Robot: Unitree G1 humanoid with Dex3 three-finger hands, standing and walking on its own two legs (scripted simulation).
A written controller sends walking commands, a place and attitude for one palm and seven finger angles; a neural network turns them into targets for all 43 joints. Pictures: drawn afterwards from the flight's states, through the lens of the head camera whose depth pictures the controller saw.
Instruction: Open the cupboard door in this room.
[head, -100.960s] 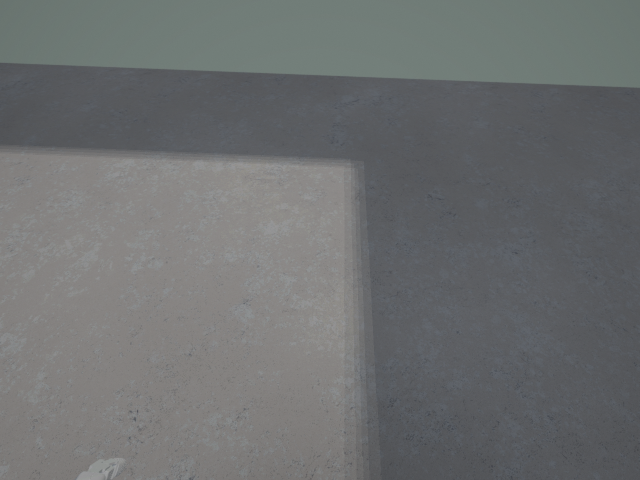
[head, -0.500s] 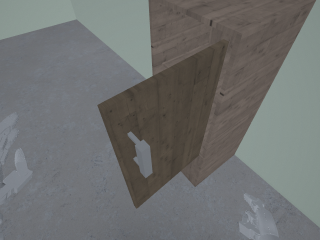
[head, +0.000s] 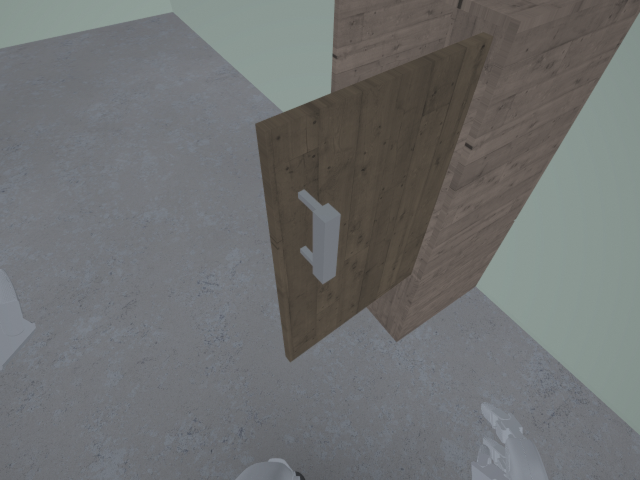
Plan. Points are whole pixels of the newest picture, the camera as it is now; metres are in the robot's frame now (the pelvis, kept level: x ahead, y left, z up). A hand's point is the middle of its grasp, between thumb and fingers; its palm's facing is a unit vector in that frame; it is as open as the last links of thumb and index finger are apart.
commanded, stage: step back with the hand held close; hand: left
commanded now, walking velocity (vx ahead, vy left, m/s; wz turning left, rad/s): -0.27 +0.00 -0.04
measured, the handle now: (315, 237) +0.40 +0.04 +0.07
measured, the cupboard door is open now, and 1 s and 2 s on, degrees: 94 94 94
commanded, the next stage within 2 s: stop stepping back and stand still in 0.34 s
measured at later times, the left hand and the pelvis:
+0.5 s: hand out of the picture +0.13 +0.25 +0.19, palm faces +0.33 -0.84 -0.43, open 7.4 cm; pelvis -0.10 +0.01 +0.02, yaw -5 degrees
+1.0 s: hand out of the picture +0.03 +0.24 +0.19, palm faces +0.31 -0.82 -0.49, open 7.4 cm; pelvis -0.19 +0.01 +0.01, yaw -6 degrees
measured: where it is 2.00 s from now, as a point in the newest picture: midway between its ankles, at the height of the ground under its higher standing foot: outside the picture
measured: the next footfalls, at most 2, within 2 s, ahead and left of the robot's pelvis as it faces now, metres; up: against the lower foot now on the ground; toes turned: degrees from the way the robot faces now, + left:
left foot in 0.16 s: +0.08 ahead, +0.10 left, +0.00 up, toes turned +1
right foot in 0.54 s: -0.17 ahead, -0.07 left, +0.00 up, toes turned -7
